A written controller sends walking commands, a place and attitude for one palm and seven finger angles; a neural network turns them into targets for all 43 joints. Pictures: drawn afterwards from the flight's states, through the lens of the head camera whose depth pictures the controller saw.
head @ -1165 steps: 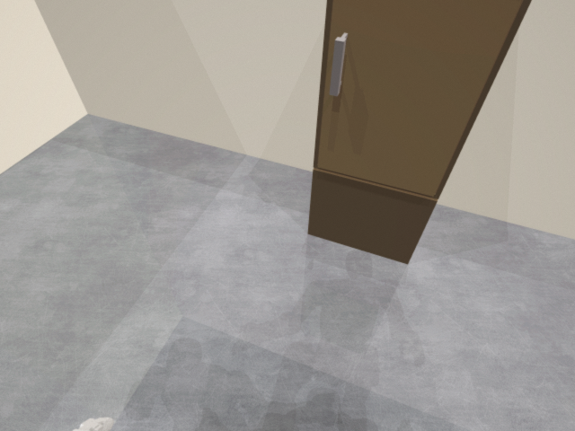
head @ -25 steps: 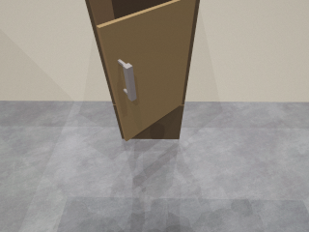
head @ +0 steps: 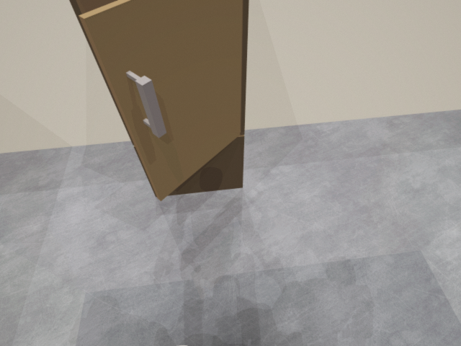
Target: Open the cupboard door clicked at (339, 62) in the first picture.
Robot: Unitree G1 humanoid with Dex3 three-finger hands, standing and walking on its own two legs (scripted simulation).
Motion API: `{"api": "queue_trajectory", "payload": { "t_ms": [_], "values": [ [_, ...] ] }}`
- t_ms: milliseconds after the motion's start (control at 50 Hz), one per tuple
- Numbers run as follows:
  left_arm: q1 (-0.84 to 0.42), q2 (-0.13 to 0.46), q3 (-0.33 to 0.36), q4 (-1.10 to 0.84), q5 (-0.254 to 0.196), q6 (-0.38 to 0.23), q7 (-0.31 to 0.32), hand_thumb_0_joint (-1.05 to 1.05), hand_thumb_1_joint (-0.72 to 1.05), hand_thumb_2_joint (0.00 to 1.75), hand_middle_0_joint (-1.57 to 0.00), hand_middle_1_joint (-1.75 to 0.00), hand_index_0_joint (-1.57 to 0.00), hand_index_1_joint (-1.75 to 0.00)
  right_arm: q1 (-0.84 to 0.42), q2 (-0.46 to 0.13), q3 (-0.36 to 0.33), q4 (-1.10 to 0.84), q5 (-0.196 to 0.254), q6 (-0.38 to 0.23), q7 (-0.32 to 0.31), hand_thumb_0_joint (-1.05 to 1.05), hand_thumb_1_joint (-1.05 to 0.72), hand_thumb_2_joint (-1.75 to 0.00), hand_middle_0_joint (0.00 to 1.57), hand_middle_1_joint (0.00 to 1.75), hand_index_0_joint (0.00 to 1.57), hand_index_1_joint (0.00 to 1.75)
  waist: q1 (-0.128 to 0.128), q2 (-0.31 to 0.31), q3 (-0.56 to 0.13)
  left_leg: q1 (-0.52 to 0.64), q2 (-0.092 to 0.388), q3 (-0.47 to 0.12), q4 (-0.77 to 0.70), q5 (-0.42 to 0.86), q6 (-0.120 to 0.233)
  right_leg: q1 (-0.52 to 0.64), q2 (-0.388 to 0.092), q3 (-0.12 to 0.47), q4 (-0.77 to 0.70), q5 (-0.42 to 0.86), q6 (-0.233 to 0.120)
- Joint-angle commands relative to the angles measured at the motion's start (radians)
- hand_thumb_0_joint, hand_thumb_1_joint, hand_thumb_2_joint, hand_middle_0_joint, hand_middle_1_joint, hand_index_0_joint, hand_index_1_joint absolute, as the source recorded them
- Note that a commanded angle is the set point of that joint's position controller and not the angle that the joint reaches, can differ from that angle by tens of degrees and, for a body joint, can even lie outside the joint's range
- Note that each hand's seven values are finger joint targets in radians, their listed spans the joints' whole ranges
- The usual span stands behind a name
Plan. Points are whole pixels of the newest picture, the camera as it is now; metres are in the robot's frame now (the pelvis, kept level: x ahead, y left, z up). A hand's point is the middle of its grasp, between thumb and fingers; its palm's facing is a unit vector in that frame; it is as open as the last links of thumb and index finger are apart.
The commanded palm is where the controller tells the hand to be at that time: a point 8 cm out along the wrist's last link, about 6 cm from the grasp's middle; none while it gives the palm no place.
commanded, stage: walk to a spot facing it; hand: left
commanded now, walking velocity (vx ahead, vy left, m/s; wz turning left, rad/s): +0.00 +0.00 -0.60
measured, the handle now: (146, 105) +0.58 +0.23 +0.06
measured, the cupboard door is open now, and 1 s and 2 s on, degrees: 42 42 42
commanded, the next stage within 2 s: none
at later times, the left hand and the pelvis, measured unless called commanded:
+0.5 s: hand out of the picture +0.08 +0.19 -0.15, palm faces -0.19 -0.94 -0.28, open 7.3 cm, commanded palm none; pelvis +0.01 -0.01 +0.02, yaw -17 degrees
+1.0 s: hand (187, 297) +0.23 +0.11 -0.16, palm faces -0.56 -0.77 -0.29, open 7.3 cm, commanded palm none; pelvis +0.02 -0.01 -0.01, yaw -35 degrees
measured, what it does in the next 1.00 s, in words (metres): steps on the spot, turning right: left foot, then right foot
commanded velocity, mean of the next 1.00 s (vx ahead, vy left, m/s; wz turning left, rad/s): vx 0.00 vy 0.00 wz -0.60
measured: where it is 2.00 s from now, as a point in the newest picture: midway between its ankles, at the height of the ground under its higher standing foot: outside the picture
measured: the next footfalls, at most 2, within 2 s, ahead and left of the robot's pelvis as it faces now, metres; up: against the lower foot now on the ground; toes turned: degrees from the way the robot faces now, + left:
left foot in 0.60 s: +0.10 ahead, +0.14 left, +0.00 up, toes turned -23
right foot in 0.88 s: +0.00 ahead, -0.15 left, +0.00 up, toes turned -32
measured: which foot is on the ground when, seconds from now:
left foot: down 0.00-0.06, up 0.08-0.58, down 0.60-0.86, up 0.88-1.00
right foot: down 0.00-0.58, up 0.60-0.86, down 0.88-1.00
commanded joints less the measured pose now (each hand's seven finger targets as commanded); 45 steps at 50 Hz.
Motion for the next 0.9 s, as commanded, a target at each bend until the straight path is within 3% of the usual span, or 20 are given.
{"api": "queue_trajectory", "payload": {
  "t_ms": [0, 20, 40, 60, 100, 160, 360, 480, 520, 540, 560, 580, 600, 680, 740, 800, 820, 840, 860, 880],
  "values": [
    [0.070, 0.091, 0.041, -0.077, -0.002, -0.013, -0.012, 0.00, 0.90, 0.90, -0.20, -0.30, -0.20, -0.30, -0.014, -0.207, -0.048, -0.084, -0.003, -0.024, -0.006, 0.00, -0.90, -0.90, 0.20, 0.30, 0.20, 0.30, 0.035, 0.154, -0.135, 0.019, 0.312, -0.210, -0.144, 0.190, 0.156, 0.008, -0.086, -0.036, 0.064, -0.037, 0.014],
    [0.137, 0.106, 0.050, -0.060, 0.002, -0.017, -0.012, 0.00, 0.90, 0.90, -0.20, -0.30, -0.20, -0.30, -0.057, -0.200, -0.047, -0.101, 0.002, -0.018, -0.005, 0.00, -0.90, -0.90, 0.20, 0.30, 0.20, 0.30, 0.076, 0.069, -0.120, -0.063, 0.240, -0.137, -0.015, 0.132, 0.101, 0.096, -0.089, -0.025, -0.110, 0.120, 0.015],
    [0.161, 0.198, 0.067, -0.057, 0.017, -0.030, -0.001, 0.00, 0.90, 0.90, -0.20, -0.30, -0.20, -0.30, -0.067, -0.136, -0.044, -0.124, 0.017, -0.007, -0.002, 0.00, -0.90, -0.90, 0.20, 0.30, 0.20, 0.30, 0.079, -0.247, -0.094, -0.205, 0.055, -0.023, 0.248, -0.127, 0.001, 0.127, -0.258, 0.290, -0.374, 0.274, -0.032],
    [0.152, 0.261, 0.074, -0.066, 0.012, -0.030, 0.010, 0.00, 0.90, 0.90, -0.20, -0.30, -0.20, -0.30, -0.110, -0.113, -0.041, -0.151, 0.020, -0.001, 0.009, 0.00, -0.90, -0.90, 0.20, 0.30, 0.20, 0.30, 0.089, -0.302, -0.033, -0.299, -0.048, -0.077, 0.481, -0.362, -0.025, 0.065, -0.407, 0.490, -0.443, 0.435, -0.117],
    [0.074, 0.208, 0.071, -0.084, 0.004, -0.034, 0.030, 0.00, 0.90, 0.90, -0.20, -0.30, -0.20, -0.30, -0.102, -0.117, -0.047, -0.131, 0.019, 0.009, 0.005, 0.00, -0.90, -0.90, 0.20, 0.30, 0.20, 0.30, 0.034, -0.157, -0.016, -0.343, -0.019, -0.217, 0.635, -0.250, -0.023, 0.070, -0.335, 0.446, -0.372, 0.519, -0.142],
    [0.077, 0.164, 0.061, -0.092, -0.002, -0.049, 0.038, 0.00, 0.90, 0.90, -0.20, -0.30, -0.20, -0.30, -0.081, -0.084, -0.036, -0.127, 0.018, 0.001, 0.006, 0.00, -0.90, -0.90, 0.20, 0.30, 0.20, 0.30, 0.017, -0.082, -0.121, -0.332, -0.017, -0.213, 0.608, -0.169, -0.043, 0.212, -0.272, 0.336, -0.285, 0.776, -0.152],
    [0.136, 0.185, 0.074, -0.106, 0.006, -0.042, 0.033, 0.00, 0.90, 0.90, -0.20, -0.30, -0.20, -0.30, -0.172, -0.073, -0.034, -0.188, 0.029, -0.003, 0.002, 0.00, -0.90, -0.90, 0.20, 0.30, 0.20, 0.30, 0.045, -0.114, -0.124, -0.285, -0.061, -0.213, 0.431, -0.166, -0.047, 0.225, -0.230, 0.419, -0.288, 0.780, -0.156],
    [0.080, 0.199, 0.081, -0.138, 0.010, -0.038, 0.031, 0.00, 0.90, 0.90, -0.20, -0.30, -0.20, -0.30, -0.140, -0.077, -0.033, -0.213, 0.040, -0.021, 0.000, 0.00, -0.90, -0.90, 0.20, 0.30, 0.20, 0.30, 0.020, -0.129, -0.149, -0.119, -0.088, -0.229, 0.163, -0.147, -0.028, 0.140, -0.200, 0.482, -0.239, 0.793, -0.132],
    [0.025, 0.186, 0.075, -0.156, 0.000, -0.036, 0.030, 0.00, 0.90, 0.90, -0.20, -0.30, -0.20, -0.30, -0.028, -0.101, -0.035, -0.183, 0.041, -0.032, -0.007, 0.00, -0.90, -0.90, 0.20, 0.30, 0.20, 0.30, -0.038, -0.097, -0.193, 0.122, -0.058, -0.238, -0.089, 0.020, -0.019, 0.012, -0.142, 0.425, -0.171, 0.679, -0.062],
    [0.033, 0.139, 0.067, -0.173, -0.011, -0.035, 0.024, 0.00, 0.90, 0.90, -0.20, -0.30, -0.20, -0.30, 0.011, -0.175, -0.044, -0.178, 0.028, -0.044, -0.013, 0.00, -0.90, -0.90, 0.20, 0.30, 0.20, 0.30, -0.048, 0.097, -0.214, 0.303, 0.120, -0.414, -0.215, 0.081, 0.041, -0.190, -0.030, 0.319, -0.073, 0.371, -0.002],
    [0.047, 0.109, 0.056, -0.195, -0.016, -0.040, 0.006, 0.00, 0.90, 0.90, -0.20, -0.30, -0.20, -0.30, 0.029, -0.257, -0.057, -0.193, 0.012, -0.046, -0.015, 0.00, -0.90, -0.90, 0.20, 0.30, 0.20, 0.30, -0.033, 0.334, -0.198, 0.339, 0.384, -0.644, -0.258, 0.262, 0.174, -0.338, 0.047, 0.107, 0.167, -0.183, 0.065],
    [0.027, 0.142, 0.058, -0.220, -0.002, -0.048, -0.002, 0.00, 0.90, 0.90, -0.20, -0.30, -0.20, -0.30, 0.026, -0.259, -0.052, -0.222, 0.009, -0.038, -0.015, 0.00, -0.90, -0.90, 0.20, 0.30, 0.20, 0.30, -0.033, 0.217, -0.152, 0.208, 0.457, -0.661, -0.226, 0.279, 0.252, -0.332, -0.017, 0.041, 0.330, -0.210, 0.090],
    [-0.003, 0.136, 0.062, -0.214, 0.014, -0.045, -0.009, 0.00, 0.90, 0.90, -0.20, -0.30, -0.20, -0.30, 0.034, -0.247, -0.049, -0.219, -0.009, -0.044, -0.013, 0.00, -0.90, -0.90, 0.20, 0.30, 0.20, 0.30, -0.036, 0.144, -0.127, 0.160, 0.408, -0.633, -0.216, 0.381, 0.264, -0.364, -0.014, 0.021, 0.453, -0.191, 0.097],
    [-0.037, 0.106, 0.051, -0.213, 0.001, -0.027, -0.032, 0.00, 0.90, 0.90, -0.20, -0.30, -0.20, -0.30, 0.000, -0.192, -0.034, -0.226, -0.009, -0.042, -0.012, 0.00, -0.90, -0.90, 0.20, 0.30, 0.20, 0.30, -0.006, 0.249, -0.136, 0.159, 0.212, -0.245, -0.106, 0.621, 0.144, -0.303, -0.068, -0.062, 0.379, -0.084, 0.104],
    [-0.067, 0.099, 0.039, -0.217, -0.002, -0.027, -0.044, 0.00, 0.90, 0.90, -0.20, -0.30, -0.20, -0.30, 0.047, -0.227, -0.046, -0.204, -0.005, -0.039, -0.004, 0.00, -0.90, -0.90, 0.20, 0.30, 0.20, 0.30, -0.031, 0.253, -0.160, 0.134, 0.204, -0.178, -0.077, 0.575, 0.113, -0.153, -0.042, -0.143, 0.146, -0.011, 0.084],
    [0.001, 0.126, 0.046, -0.194, -0.004, -0.031, -0.047, 0.00, 0.90, 0.90, -0.20, -0.30, -0.20, -0.30, 0.025, -0.243, -0.053, -0.207, 0.002, -0.028, 0.005, 0.00, -0.90, -0.90, 0.20, 0.30, 0.20, 0.30, 0.014, 0.205, -0.139, 0.012, 0.197, -0.146, 0.014, 0.380, 0.061, 0.049, -0.029, -0.166, -0.087, 0.170, 0.054],
    [0.069, 0.174, 0.058, -0.175, -0.001, -0.037, -0.041, 0.00, 0.90, 0.90, -0.20, -0.30, -0.20, -0.30, 0.012, -0.222, -0.051, -0.219, 0.008, -0.025, 0.011, 0.00, -0.90, -0.90, 0.20, 0.30, 0.20, 0.30, 0.053, 0.086, -0.147, -0.095, 0.155, -0.106, 0.153, 0.220, 0.015, 0.194, -0.094, -0.080, -0.206, 0.318, 0.024],
    [0.106, 0.310, 0.082, -0.168, 0.012, -0.049, -0.022, 0.00, 0.90, 0.90, -0.20, -0.30, -0.20, -0.30, 0.019, -0.133, -0.031, -0.250, 0.022, -0.024, 0.017, 0.00, -0.90, -0.90, 0.20, 0.30, 0.20, 0.30, 0.062, -0.290, -0.173, -0.323, -0.003, 0.002, 0.426, -0.238, -0.060, 0.307, -0.389, 0.366, -0.341, 0.564, -0.097],
    [0.163, 0.354, 0.084, -0.158, -0.002, -0.045, -0.006, 0.00, 0.90, 0.90, -0.20, -0.30, -0.20, -0.30, -0.032, -0.156, -0.026, -0.270, 0.026, -0.015, 0.012, 0.00, -0.90, -0.90, 0.20, 0.30, 0.20, 0.30, 0.119, -0.291, -0.189, -0.328, -0.003, -0.141, 0.590, -0.439, -0.046, 0.228, -0.487, 0.453, -0.361, 0.577, -0.202],
    [0.109, 0.324, 0.084, -0.166, 0.001, -0.035, 0.003, 0.00, 0.90, 0.90, -0.20, -0.30, -0.20, -0.30, -0.048, -0.144, -0.028, -0.271, 0.027, -0.018, 0.014, 0.00, -0.90, -0.90, 0.20, 0.30, 0.20, 0.30, 0.086, -0.178, -0.148, -0.342, 0.010, -0.179, 0.626, -0.380, -0.036, 0.182, -0.425, 0.411, -0.330, 0.487, -0.220]
  ]
}}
